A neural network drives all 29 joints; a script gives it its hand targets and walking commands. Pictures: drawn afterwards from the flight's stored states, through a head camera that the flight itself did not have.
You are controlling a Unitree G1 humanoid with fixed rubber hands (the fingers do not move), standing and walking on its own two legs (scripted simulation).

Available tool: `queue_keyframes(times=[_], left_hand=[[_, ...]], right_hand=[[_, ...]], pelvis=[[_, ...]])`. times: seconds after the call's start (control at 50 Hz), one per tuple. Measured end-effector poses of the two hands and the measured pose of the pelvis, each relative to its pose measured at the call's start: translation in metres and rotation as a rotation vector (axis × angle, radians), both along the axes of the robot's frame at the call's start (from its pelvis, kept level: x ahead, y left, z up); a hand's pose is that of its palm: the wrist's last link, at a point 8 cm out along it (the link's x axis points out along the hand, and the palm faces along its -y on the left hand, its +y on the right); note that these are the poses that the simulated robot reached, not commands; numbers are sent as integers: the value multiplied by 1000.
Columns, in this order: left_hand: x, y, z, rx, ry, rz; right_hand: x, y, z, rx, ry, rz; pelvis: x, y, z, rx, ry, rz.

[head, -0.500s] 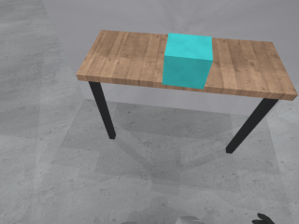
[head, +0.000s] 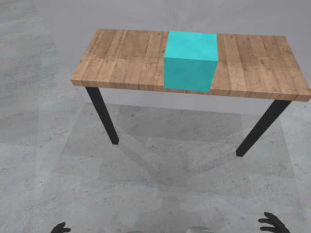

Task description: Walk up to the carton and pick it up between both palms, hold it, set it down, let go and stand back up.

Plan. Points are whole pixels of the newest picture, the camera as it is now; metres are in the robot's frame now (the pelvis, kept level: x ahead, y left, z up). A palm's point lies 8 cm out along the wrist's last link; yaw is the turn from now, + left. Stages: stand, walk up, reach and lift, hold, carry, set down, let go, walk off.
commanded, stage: walk up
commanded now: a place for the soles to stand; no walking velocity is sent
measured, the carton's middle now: (189, 61) +0.69 -0.11 -0.02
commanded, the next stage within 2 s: none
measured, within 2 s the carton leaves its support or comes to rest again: neither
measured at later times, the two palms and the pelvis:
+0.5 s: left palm out of the picture +0.07 +0.29 -0.11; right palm out of the picture +0.11 -0.31 -0.12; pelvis +0.00 -0.01 +0.00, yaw +0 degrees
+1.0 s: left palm out of the picture +0.06 +0.32 -0.11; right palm out of the picture +0.08 -0.28 -0.10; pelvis -0.01 +0.02 +0.00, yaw -1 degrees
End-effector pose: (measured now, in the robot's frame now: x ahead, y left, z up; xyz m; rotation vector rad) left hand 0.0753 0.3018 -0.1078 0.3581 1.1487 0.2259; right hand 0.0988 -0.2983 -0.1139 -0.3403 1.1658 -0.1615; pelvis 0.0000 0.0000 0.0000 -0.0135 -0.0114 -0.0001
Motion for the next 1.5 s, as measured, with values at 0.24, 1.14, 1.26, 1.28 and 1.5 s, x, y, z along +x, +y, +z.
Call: queue_keyframes(times=[0.24, 1.14, 1.26, 1.28, 1.5], left_hand=[[-2, 3, -2, -1, -6, 2], [-2, 7, -2, 12, -4, -27], [0, 4, 6, 35, -14, -42], [1, 5, 6, 36, -16, -44], [1, 26, -5, -5, -11, -34]], right_hand=[[10, 4, 3, -4, -31, 8], [-18, 4, -2, 0, -3, -36], [-11, 4, -5, 26, -32, -41], [-11, 5, -5, 27, -34, -42], [-29, 27, 6, -16, -6, -46]], pelvis=[[-3, 3, -1, -3, -5, 1], [-4, 7, -3, 6, -32, -32], [-5, 3, -2, 8, -39, -46], [-6, 4, -2, 9, -40, -47], [-10, 31, -1, -20, -56, -40]])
